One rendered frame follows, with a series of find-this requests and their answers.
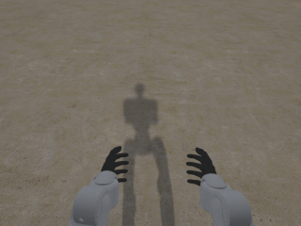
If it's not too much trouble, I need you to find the robot right hand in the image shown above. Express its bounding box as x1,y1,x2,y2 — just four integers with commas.
186,147,216,186

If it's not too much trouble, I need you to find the robot left forearm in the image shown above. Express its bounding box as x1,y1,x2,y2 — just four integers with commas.
68,170,119,226

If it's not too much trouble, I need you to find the robot left hand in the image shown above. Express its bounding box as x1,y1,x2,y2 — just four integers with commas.
101,146,129,183

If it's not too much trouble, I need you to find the robot right forearm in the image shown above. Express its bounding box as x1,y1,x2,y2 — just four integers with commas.
199,173,254,226

